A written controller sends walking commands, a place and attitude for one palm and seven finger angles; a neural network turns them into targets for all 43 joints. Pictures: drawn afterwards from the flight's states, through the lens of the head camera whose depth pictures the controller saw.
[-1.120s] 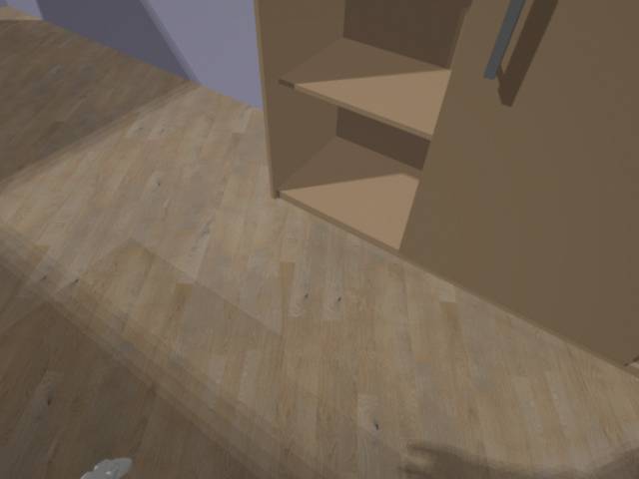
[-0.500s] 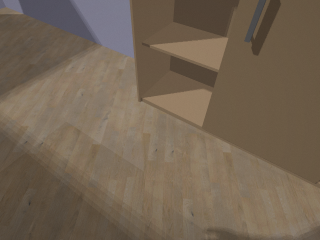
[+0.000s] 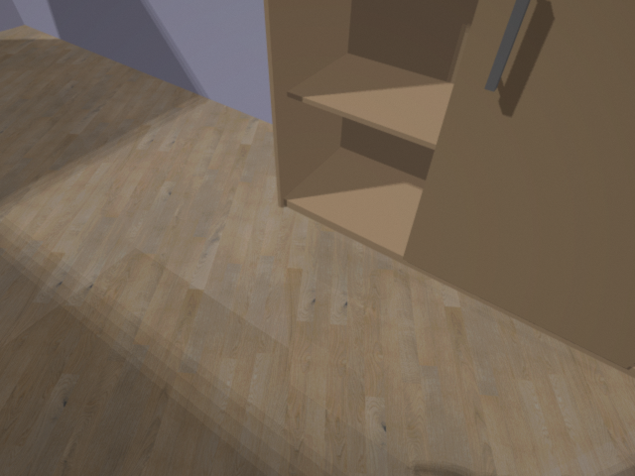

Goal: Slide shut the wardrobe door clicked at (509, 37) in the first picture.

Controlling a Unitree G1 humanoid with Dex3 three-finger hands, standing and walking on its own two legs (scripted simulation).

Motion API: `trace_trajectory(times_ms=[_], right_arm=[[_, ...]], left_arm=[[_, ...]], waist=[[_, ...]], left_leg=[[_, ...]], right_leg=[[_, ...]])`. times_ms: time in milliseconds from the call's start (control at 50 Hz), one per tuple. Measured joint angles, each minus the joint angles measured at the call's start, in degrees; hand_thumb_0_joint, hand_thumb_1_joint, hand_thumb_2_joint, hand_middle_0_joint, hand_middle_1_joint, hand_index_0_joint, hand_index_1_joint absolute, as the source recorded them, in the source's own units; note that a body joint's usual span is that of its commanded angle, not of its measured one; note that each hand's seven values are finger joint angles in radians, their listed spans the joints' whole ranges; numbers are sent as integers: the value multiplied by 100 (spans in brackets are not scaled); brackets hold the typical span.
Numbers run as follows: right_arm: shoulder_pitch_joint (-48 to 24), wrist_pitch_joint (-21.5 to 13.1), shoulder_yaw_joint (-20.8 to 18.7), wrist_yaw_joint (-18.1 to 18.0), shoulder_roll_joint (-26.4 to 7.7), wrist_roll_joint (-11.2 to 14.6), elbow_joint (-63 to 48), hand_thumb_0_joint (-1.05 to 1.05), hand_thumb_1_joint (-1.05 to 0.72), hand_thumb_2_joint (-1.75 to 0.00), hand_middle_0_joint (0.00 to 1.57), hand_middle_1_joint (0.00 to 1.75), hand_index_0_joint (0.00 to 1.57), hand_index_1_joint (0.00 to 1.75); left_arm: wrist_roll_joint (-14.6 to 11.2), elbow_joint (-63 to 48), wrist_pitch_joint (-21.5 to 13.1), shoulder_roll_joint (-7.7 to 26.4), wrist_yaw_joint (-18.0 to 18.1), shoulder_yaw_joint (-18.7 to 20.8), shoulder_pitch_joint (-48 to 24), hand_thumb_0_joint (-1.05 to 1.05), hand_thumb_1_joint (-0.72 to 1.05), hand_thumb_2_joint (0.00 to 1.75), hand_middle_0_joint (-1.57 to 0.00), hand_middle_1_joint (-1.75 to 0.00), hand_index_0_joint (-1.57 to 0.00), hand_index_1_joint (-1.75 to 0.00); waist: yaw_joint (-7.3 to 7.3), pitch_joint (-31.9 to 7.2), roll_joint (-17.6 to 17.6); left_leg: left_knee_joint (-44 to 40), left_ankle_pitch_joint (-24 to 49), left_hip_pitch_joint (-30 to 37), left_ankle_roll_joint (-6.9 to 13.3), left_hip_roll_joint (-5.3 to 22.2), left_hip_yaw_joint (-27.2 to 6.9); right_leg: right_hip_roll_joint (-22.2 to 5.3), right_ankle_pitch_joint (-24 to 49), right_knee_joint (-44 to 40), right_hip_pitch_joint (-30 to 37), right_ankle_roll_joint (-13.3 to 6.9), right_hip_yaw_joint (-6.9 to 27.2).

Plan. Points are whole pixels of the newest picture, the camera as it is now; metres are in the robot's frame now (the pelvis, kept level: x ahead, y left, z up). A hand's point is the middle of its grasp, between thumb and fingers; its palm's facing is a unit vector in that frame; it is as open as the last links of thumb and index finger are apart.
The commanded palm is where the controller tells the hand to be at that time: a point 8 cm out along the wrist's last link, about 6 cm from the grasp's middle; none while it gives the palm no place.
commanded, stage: look at it before walking up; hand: right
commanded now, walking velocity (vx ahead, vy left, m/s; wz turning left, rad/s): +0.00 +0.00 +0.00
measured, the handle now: (511, 35) +0.98 -0.37 +0.16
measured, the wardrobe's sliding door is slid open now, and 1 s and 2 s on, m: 0.62 0.62 0.62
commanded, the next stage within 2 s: walk to a spot facing it in 0.32 s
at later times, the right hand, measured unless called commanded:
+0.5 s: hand out of the picture +0.06 -0.25 -0.16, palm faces -0.03 +0.95 -0.32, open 7.4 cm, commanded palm none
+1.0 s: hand out of the picture +0.07 -0.15 -0.17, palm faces -0.14 +0.98 -0.15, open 7.4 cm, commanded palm none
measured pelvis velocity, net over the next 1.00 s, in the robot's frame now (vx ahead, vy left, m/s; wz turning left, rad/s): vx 0.12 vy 0.02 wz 0.23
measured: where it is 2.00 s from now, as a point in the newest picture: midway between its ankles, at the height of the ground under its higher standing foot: (294, 419)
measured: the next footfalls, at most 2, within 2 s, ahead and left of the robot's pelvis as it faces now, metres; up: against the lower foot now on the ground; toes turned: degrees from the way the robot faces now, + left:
right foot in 1.16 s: +0.36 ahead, -0.09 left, +0.00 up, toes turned +11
left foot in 1.64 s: +0.41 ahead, +0.20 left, +0.00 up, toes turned +42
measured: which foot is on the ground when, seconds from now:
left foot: down 0.00-1.00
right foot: down 0.00-0.74, up 0.76-1.00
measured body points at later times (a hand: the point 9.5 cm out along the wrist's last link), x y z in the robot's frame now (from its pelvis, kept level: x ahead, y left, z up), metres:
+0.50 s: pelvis +0.00 -0.01 +0.00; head +0.00 -0.01 +0.45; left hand +0.07 +0.29 -0.14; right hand +0.06 -0.30 -0.14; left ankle +0.00 +0.12 -0.75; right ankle +0.00 -0.13 -0.75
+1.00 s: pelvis +0.12 +0.02 +0.00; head +0.14 +0.03 +0.45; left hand +0.14 +0.27 -0.15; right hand +0.08 -0.20 -0.15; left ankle +0.03 +0.10 -0.75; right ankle +0.21 -0.10 -0.68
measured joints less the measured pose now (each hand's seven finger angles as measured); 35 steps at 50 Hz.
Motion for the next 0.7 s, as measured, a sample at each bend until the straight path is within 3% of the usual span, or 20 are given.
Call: trace_trajectory(times_ms=[480, 620, 700], right_arm=[[134, 29, -10, -27, -4, -3, 98, 1, -90, -90, 20, 30, 20, 30], [759, 200, -126, 100, 266, -63, -103, 1, -90, -90, 20, 30, 20, 30], [1098, 198, -219, 196, 517, -74, -178, 1, -91, -90, 20, 30, 19, 30]], left_arm=[[4, 65, 3, -43, 10, -9, 53, 1, 91, 89, -20, -30, -21, -30], [60, -203, 45, -356, -8, 78, 405, 1, 91, 89, -20, -30, -21, -30], [64, -311, -49, -514, -6, 159, 684, 1, 91, 89, -20, -30, -21, -30]], waist=[[-43, 24, 34], [-135, -176, 33], [-149, -79, -27]], left_leg=[[-55, 55, -24, -58, 45, -15], [946, -863, -469, 66, -77, -257], [1641, -1303, -790, 60, 18, 184]], right_leg=[[44, 29, -5, -46, -47, -14], [-99, -532, 604, -178, -64, -370], [-274, -876, 867, -34, 21, -678]])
